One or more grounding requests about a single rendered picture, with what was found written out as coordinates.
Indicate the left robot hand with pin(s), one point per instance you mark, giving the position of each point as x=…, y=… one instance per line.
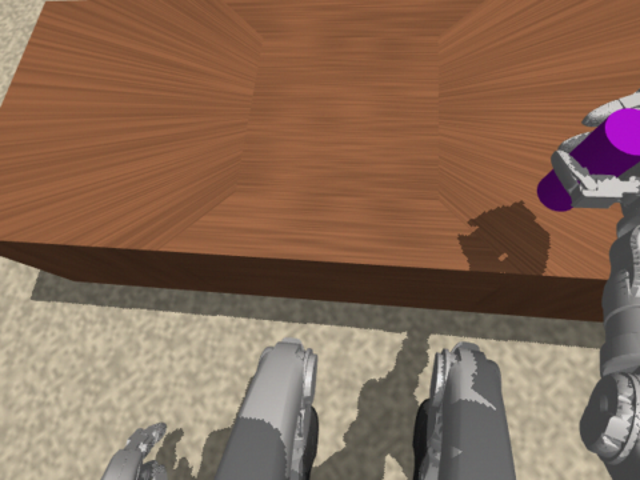
x=126, y=464

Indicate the right robot foot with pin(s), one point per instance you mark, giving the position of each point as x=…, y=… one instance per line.
x=420, y=439

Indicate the right robot arm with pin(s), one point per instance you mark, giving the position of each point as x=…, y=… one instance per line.
x=610, y=424

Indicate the right robot hand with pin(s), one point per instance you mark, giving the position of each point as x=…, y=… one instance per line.
x=596, y=190

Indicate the can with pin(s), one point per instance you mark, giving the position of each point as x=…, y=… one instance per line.
x=611, y=149

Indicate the left robot foot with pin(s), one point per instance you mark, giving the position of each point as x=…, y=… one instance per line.
x=311, y=445

